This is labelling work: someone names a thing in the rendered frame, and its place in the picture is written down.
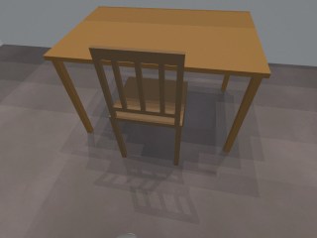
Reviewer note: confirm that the table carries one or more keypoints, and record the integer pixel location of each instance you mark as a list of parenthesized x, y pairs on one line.
[(214, 41)]

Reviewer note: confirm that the chair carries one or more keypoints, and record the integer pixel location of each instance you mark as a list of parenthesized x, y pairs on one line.
[(147, 101)]

